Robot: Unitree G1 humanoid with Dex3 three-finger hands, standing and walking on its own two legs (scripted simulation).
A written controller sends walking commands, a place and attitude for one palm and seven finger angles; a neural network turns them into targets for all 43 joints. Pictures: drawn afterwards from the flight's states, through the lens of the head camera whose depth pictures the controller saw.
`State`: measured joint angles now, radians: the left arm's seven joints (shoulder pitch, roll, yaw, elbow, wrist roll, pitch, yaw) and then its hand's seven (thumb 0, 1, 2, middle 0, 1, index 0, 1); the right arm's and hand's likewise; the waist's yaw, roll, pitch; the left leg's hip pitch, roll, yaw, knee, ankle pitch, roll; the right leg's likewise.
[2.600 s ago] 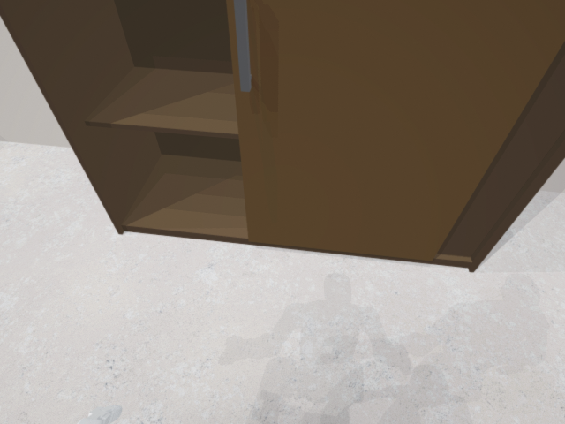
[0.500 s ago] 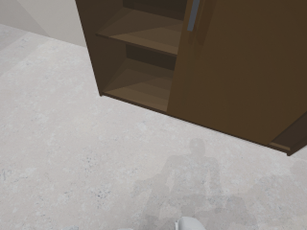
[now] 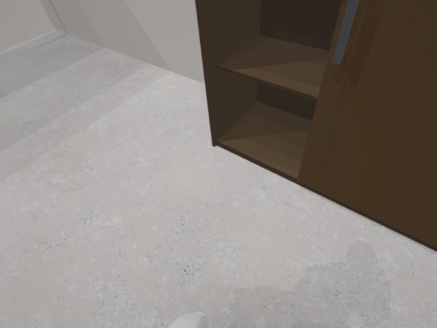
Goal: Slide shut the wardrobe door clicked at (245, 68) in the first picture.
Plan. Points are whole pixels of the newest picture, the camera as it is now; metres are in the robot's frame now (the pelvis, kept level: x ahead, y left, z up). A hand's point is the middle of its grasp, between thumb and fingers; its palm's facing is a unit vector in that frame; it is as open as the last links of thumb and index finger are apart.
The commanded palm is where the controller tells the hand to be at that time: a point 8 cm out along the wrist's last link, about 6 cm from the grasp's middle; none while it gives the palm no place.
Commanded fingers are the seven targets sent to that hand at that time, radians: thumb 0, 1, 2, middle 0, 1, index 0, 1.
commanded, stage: walk to a spot facing it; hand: right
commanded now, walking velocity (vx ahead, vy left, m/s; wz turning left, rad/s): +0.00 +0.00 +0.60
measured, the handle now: (349, 20) +0.92 -0.38 +0.14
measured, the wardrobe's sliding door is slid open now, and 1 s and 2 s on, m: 0.59 0.59 0.59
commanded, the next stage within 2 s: turn to face it in 1.24 s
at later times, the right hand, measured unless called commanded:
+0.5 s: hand (268, 318) +0.18 -0.08 -0.16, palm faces -0.29 +0.93 -0.22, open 7.4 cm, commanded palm none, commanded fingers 0.00 -0.90 -0.90 0.20 0.30 0.20 0.30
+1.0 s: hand (268, 250) +0.34 -0.10 -0.19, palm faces -0.37 +0.92 -0.14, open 7.4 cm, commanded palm none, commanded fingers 0.00 -0.90 -0.90 0.20 0.30 0.20 0.30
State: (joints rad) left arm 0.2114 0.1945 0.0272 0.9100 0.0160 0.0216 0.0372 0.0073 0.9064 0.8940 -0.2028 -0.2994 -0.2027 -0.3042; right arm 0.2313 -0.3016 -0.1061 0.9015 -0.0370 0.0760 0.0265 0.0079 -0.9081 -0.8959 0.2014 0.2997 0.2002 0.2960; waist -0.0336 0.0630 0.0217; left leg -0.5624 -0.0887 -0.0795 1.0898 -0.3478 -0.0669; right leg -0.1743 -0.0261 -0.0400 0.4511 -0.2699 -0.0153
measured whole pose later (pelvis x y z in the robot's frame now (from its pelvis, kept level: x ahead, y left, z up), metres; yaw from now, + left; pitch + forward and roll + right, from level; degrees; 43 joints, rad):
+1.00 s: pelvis +0.27 +0.07 +0.00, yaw +28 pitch -3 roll +2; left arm 0.24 0.14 0.05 0.99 0.01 -0.08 0.03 -0.01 0.95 0.89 -0.20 -0.30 -0.21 -0.30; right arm 0.33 -0.21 -0.08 1.07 -0.03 0.00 0.01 0.01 -0.91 -0.90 0.20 0.30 0.20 0.30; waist -0.03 0.05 0.05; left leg -0.49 0.04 0.00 1.24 -0.25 0.01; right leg -0.22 -0.06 -0.23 0.49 -0.24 -0.07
